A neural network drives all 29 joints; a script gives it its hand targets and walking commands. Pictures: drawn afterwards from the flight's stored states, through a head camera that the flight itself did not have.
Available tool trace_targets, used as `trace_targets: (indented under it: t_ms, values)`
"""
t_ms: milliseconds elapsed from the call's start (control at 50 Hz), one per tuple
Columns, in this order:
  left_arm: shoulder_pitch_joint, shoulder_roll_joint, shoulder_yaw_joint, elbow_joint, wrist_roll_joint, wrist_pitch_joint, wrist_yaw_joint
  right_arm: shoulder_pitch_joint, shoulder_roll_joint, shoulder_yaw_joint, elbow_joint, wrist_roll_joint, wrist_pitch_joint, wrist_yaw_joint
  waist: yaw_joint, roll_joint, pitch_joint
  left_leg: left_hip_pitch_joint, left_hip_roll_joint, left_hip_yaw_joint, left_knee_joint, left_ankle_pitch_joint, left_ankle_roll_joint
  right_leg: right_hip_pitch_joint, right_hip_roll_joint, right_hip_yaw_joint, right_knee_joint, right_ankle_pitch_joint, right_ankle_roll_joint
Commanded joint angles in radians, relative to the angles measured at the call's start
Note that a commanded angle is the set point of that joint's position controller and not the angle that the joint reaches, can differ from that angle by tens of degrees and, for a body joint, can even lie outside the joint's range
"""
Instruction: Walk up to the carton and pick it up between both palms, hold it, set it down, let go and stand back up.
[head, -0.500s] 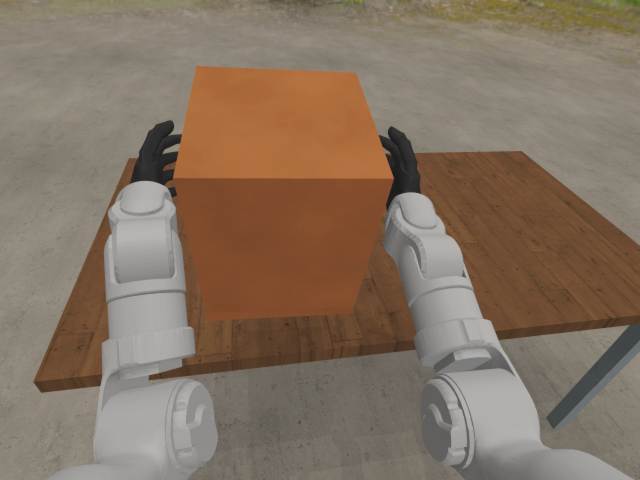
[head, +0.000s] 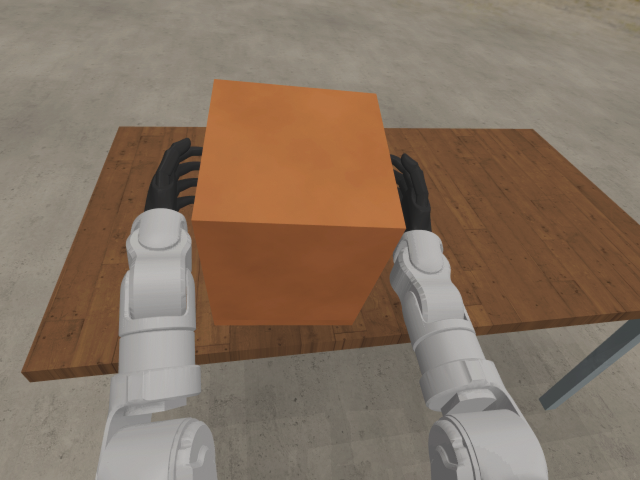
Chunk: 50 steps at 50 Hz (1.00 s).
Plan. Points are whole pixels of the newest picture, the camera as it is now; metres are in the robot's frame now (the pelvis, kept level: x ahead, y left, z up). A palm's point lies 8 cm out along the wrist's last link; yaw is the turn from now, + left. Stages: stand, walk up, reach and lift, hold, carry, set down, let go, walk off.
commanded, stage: set down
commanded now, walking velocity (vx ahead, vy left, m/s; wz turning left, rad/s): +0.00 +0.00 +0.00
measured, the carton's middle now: (290, 215) +0.40 +0.00 +0.13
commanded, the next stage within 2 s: none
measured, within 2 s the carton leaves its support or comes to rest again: neither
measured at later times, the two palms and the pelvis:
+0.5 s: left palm (172, 216) +0.38 +0.14 +0.16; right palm (404, 231) +0.36 -0.14 +0.14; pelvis +0.01 +0.01 +0.00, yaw +0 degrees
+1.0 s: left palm (183, 226) +0.40 +0.14 +0.12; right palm (400, 234) +0.38 -0.15 +0.12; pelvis +0.02 +0.01 +0.00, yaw -1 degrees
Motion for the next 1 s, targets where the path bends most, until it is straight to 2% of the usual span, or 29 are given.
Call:
trace_targets:
  t_ms: [0,60,160,320,420,520,620,780,980]
  values:
    - [-0.532,-0.406,-0.393,-0.086,-0.112,-0.036,-0.141,-0.658,0.369,0.347,-0.239,0.01,-0.087,0.081,0.017,0.103,-0.381,0.058,0.029,-0.002,-0.03,0.254,-0.019,0.074,-0.069,0.007,0.002,0.414,0.115]
    - [-0.518,-0.407,-0.392,-0.075,-0.11,-0.038,-0.139,-0.639,0.356,0.334,-0.226,0.003,-0.091,0.082,0.008,0.103,-0.376,0.081,0.032,-0.004,-0.022,0.28,-0.026,0.054,-0.063,0.001,-0.001,0.416,0.113]
    - [-0.511,-0.411,-0.379,-0.03,-0.107,-0.049,-0.143,-0.615,0.336,0.282,-0.184,-0.031,-0.099,0.09,-0.01,0.094,-0.343,0.087,0.038,-0.005,-0.031,0.246,-0.031,0.007,-0.061,-0.009,-0.017,0.35,0.105]
    - [-0.545,-0.437,-0.396,0.021,-0.123,-0.105,-0.123,-0.636,0.34,0.243,-0.153,-0.071,-0.138,0.11,-0.013,0.095,-0.398,0.126,0.05,-0.012,-0.019,0.287,-0.047,-0.023,-0.052,-0.021,-0.023,0.336,0.095]
    - [-0.559,-0.439,-0.359,0.093,-0.109,-0.135,-0.12,-0.638,0.347,0.202,-0.088,-0.098,-0.149,0.125,0.001,0.088,-0.374,0.086,0.052,-0.004,-0.044,0.228,-0.038,-0.022,-0.058,-0.019,-0.031,0.308,0.094]
    - [-0.581,-0.449,-0.34,0.142,-0.099,-0.182,-0.104,-0.647,0.362,0.177,-0.036,-0.119,-0.176,0.14,0.018,0.097,-0.406,0.095,0.056,0.004,-0.042,0.259,-0.044,-0.012,-0.056,-0.019,-0.031,0.329,0.092]
    - [-0.598,-0.45,-0.308,0.218,-0.088,-0.225,-0.096,-0.636,0.367,0.125,0.046,-0.153,-0.192,0.153,0.02,0.099,-0.387,0.073,0.059,0.01,-0.055,0.233,-0.045,-0.022,-0.058,-0.018,-0.041,0.308,0.088]
    - [-0.662,-0.467,-0.294,0.297,-0.093,-0.315,-0.069,-0.652,0.397,0.069,0.124,-0.202,-0.228,0.166,0.02,0.106,-0.446,0.069,0.062,0.013,-0.044,0.276,-0.059,-0.011,-0.055,-0.012,-0.036,0.357,0.086]
    - [-0.697,-0.463,-0.238,0.392,-0.085,-0.387,-0.062,-0.64,0.435,0.029,0.209,-0.244,-0.235,0.169,0.024,0.094,-0.462,0.014,0.055,0.019,-0.05,0.289,-0.058,0.04,-0.059,0.007,-0.018,0.454,0.1]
